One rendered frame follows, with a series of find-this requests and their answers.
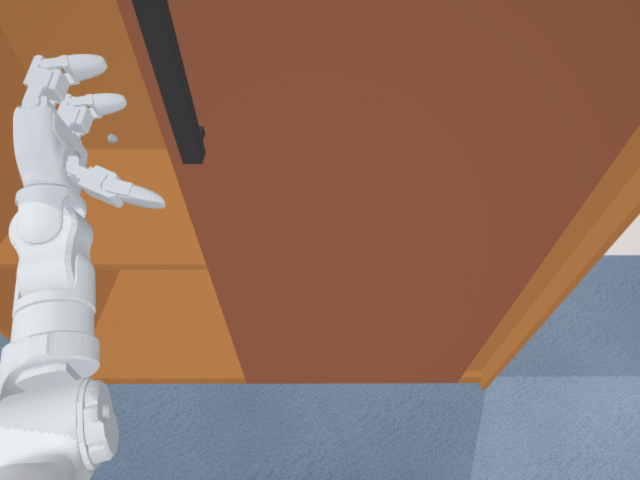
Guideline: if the robot left hand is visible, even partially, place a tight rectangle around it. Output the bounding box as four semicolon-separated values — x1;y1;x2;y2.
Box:
13;54;166;209

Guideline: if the handle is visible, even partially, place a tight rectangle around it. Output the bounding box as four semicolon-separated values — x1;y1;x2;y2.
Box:
132;0;206;164

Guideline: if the left robot upper arm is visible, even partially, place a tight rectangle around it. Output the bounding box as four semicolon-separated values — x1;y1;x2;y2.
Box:
0;378;119;480

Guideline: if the left robot forearm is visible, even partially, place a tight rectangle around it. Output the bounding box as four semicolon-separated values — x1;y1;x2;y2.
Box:
0;183;100;401

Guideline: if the wardrobe door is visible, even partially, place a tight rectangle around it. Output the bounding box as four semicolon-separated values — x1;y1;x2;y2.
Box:
116;0;640;384
466;125;640;371

